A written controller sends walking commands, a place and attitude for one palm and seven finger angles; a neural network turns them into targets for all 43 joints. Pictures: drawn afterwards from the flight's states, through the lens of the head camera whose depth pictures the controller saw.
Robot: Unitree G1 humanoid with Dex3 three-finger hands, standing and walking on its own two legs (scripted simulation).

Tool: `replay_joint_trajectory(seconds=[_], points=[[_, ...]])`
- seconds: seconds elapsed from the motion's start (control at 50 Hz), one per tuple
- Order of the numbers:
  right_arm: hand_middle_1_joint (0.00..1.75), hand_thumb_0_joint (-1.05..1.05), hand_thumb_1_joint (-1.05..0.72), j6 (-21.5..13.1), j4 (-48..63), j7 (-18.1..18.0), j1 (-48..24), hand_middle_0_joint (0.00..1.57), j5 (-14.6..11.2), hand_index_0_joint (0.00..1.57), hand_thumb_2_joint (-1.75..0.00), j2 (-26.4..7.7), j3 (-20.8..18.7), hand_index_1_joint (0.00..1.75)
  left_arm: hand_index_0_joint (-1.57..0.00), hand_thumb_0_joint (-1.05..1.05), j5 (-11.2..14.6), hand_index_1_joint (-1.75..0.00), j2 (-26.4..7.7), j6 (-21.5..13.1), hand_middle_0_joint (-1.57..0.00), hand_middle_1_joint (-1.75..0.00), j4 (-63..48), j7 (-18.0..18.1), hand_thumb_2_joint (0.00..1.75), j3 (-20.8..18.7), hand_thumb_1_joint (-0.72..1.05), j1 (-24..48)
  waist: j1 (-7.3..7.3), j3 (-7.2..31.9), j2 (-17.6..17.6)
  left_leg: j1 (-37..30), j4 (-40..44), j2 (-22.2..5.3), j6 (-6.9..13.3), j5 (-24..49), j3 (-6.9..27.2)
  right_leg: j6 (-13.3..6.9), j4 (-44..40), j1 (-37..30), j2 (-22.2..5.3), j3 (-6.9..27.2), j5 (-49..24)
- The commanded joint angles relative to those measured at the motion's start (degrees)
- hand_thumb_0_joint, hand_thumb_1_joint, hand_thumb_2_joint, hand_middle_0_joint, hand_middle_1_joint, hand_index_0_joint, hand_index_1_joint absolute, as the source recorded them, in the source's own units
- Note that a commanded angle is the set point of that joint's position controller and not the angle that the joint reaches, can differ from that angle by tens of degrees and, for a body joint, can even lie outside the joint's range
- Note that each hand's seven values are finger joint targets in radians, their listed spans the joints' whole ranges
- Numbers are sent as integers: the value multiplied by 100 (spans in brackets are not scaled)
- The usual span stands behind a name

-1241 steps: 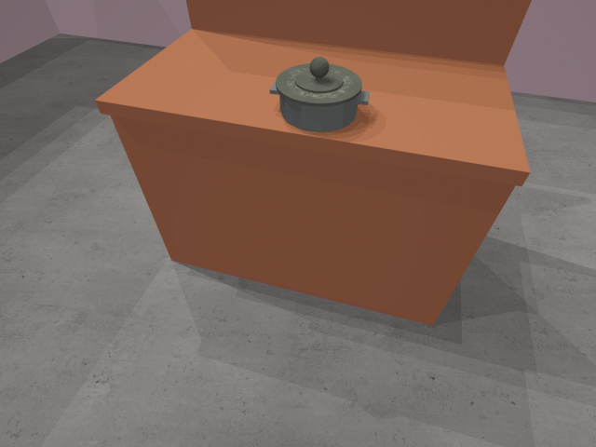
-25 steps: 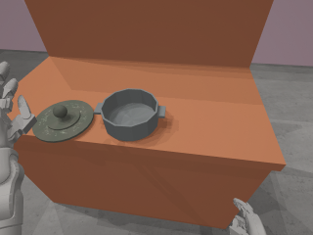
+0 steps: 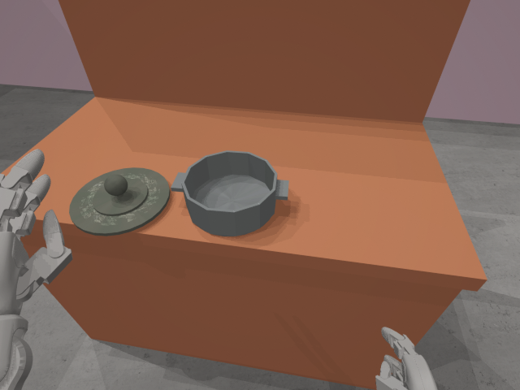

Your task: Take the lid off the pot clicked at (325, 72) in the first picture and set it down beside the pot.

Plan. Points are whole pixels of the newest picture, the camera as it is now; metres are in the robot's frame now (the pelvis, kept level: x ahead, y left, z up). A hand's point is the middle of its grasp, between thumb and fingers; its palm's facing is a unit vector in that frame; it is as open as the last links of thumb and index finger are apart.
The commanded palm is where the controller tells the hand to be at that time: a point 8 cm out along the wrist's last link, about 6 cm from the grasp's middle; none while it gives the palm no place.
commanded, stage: draw the hand back to the body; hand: left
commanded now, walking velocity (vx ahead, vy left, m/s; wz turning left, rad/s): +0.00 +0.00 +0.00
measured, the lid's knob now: (116, 185) +0.48 +0.38 +0.03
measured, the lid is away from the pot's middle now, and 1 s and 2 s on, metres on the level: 0.25 0.25 0.25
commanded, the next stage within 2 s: step back with the hand held close in 0.16 s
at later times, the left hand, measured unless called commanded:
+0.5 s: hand (72, 255) +0.19 +0.25 +0.19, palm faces +0.34 -0.84 -0.42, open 7.5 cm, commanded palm +0.13 +0.29 +0.20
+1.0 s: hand (18, 309) +0.13 +0.26 +0.19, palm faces +0.38 -0.82 -0.42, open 7.5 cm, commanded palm +0.06 +0.32 +0.20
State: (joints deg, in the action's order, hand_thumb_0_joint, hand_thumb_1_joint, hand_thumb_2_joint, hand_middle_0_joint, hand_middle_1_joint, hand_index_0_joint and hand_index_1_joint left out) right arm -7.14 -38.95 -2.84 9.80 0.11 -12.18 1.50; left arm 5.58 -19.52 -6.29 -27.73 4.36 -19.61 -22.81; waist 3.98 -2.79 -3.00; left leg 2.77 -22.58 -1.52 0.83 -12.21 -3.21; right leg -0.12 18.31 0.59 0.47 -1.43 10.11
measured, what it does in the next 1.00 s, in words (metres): shifts its weight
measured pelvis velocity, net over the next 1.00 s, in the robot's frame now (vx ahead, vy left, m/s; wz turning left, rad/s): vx -0.07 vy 0.04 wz -0.01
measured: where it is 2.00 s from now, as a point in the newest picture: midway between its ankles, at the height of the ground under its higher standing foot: outside the picture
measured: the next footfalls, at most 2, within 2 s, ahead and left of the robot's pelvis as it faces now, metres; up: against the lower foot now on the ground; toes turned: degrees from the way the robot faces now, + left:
right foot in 1.12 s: -0.08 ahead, -0.10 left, +0.00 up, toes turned +2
left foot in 1.64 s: -0.09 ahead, +0.14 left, +0.00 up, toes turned -3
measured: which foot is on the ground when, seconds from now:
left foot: down 0.00-1.00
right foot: down 0.00-0.96, up 0.98-1.00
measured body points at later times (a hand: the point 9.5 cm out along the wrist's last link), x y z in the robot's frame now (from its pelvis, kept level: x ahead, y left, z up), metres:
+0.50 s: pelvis -0.01 +0.02 +0.00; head +0.00 +0.02 +0.45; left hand +0.17 +0.29 +0.21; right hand +0.17 -0.22 -0.07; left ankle +0.01 +0.11 -0.75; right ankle +0.01 -0.12 -0.75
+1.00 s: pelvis -0.07 +0.04 -0.02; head -0.06 +0.05 +0.43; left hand +0.10 +0.30 +0.21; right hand +0.08 -0.20 -0.10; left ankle +0.01 +0.10 -0.75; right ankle -0.01 -0.12 -0.74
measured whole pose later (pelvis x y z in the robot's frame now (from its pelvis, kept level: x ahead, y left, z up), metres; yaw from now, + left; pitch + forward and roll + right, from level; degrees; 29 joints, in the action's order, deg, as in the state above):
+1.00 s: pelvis -0.07 +0.04 -0.02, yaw +0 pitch -2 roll -3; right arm -5.9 -31.9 -3.7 14.9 -0.8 -11.4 -0.1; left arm 1.8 -22.0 -14.7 -39.0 7.2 -24.4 -30.5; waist -0.8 -3.3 -0.8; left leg 23.1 -37.4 -0.5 4.5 -12.4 -3.1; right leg 1.5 36.0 20.9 0.6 0.6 13.9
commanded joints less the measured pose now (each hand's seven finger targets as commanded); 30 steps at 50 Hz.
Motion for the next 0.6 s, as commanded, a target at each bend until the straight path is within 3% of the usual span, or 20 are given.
replay_joint_trajectory(seconds=[0.0,0.06,0.1,0.24,0.26,0.3,0.32,0.34,0.38,0.44,0.46,0.54,0.56,0.58], points=[[30,0,-90,-363,1022,-83,-872,20,20,20,-90,-611,-195,30,-20,0,-26,-30,-1009,-362,-20,-30,-1362,137,90,-562,90,369,-20,292,-62,32,462,-21,38,385,247,-182,-368,445,69,36,-178],[30,0,-90,-369,1017,-121,-877,20,8,20,-90,-605,-185,30,-20,0,-60,-30,-1016,-344,-20,-30,-1438,166,90,-507,90,705,-91,158,-134,22,445,-31,46,176,254,-176,-413,594,65,63,21],[30,0,-90,-383,1008,-138,-859,20,20,20,-90,-590,-181,30,-20,0,-70,-30,-889,-333,-20,-30,-1281,174,90,-432,90,514,-57,112,-46,44,482,-31,50,73,272,-178,-437,616,55,39,147],[30,0,-90,-405,1030,-129,-860,20,47,20,-90,-586,-181,30,-20,0,-101,-30,-987,-331,-20,-30,-1547,178,90,-490,90,472,2,306,-179,21,451,-23,40,239,288,-192,-359,459,52,64,-26],[30,0,-90,-194,1369,-93,-788,20,-82,20,-90,-690,-70,30,-20,0,-58,-30,-1918,-662,-20,-30,-1809,244,90,-1475,90,1355,-219,-454,-542,538,370,-62,150,-542,311,-181,-598,1124,-141,667,54],[30,0,-90,-99,1266,-69,-665,20,-28,20,-90,-684,-211,30,-20,0,-154,-30,-1256,-758,-20,-30,-1193,155,90,-985,90,454,-233,-122,719,478,-38,8,226,-298,330,-148,-752,1291,-339,919,-57],[30,0,-90,-41,1293,-24,-623,20,-29,20,-90,-700,-268,30,-20,0,-188,-30,-1009,-731,-20,-30,-1160,94,90,-744,90,151,-271,98,789,358,-225,-13,236,-23,288,-138,-720,1329,-436,977,-311],[30,0,-90,18,1341,2,-588,20,-39,20,-90,-721,-306,30,-20,0,-199,-30,-930,-709,-20,-30,-1193,54,90,-647,90,-25,-302,266,762,334,-283,-62,242,200,253,-116,-599,1278,-496,915,-626],[30,0,-90,95,1424,12,-564,20,-62,20,-90,-774,-353,30,-20,0,-203,-30,-939,-759,-20,-30,-1387,32,90,-628,90,-248,-325,619,257,345,-188,-167,245,523,222,-85,-213,1059,-489,753,-1220],[30,0,-90,209,1612,-4,-479,20,-98,20,-90,-783,-419,30,-20,0,-199,-30,-1196,-796,-20,-30,-1839,64,90,-875,90,-594,-300,1036,165,507,-85,-299,271,1186,303,6,322,700,-370,518,-1866],[30,0,-90,224,1649,-16,-501,20,-95,20,-90,-752,-411,30,-20,0,-178,-30,-1338,-820,-20,-30,-1932,92,90,-1063,90,-796,-283,1143,-13,508,-78,-333,296,1420,338,22,474,668,-339,475,-1945],[30,0,-90,278,1827,-21,-398,20,-138,20,-90,-738,-476,30,-20,0,-154,-30,-1402,-883,-20,-30,-2393,144,90,-1197,90,-1117,-278,1263,-263,871,-64,-569,308,2003,458,98,1042,562,-217,311,-1907],[30,0,-90,263,1843,-25,-392,20,-132,20,-90,-751,-481,30,-20,0,-140,-30,-1503,-889,-20,-30,-2499,174,90,-1310,90,-1170,-265,1295,-344,951,-1,-623,338,1990,540,115,1191,556,-172,279,-1678],[30,0,-90,250,1844,-30,-365,20,-140,20,-90,-717,-480,30,-20,0,-118,-30,-1388,-877,-20,-30,-2401,188,90,-1262,90,-1274,-272,1208,-369,1134,78,-707,358,1844,576,126,1377,586,-147,237,-1310]])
